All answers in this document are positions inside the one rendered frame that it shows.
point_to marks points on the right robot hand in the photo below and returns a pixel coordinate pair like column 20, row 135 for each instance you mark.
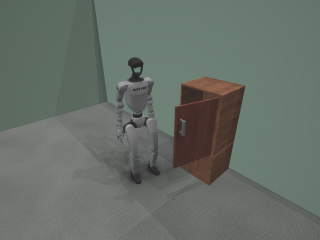
column 120, row 134

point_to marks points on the left robot upper arm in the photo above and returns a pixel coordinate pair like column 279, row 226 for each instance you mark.
column 150, row 86

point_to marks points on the handle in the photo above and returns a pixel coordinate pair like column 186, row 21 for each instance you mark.
column 183, row 129

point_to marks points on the cupboard door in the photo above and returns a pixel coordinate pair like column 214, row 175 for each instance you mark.
column 197, row 142

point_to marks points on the right robot forearm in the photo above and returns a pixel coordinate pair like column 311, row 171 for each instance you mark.
column 118, row 115

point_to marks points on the left robot forearm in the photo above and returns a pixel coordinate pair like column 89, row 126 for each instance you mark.
column 150, row 109

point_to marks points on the right robot upper arm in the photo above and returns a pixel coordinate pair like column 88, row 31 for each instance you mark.
column 121, row 87

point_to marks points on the robot torso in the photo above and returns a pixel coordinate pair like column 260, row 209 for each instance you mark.
column 136, row 97

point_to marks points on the left robot thigh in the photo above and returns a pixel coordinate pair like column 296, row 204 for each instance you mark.
column 152, row 134

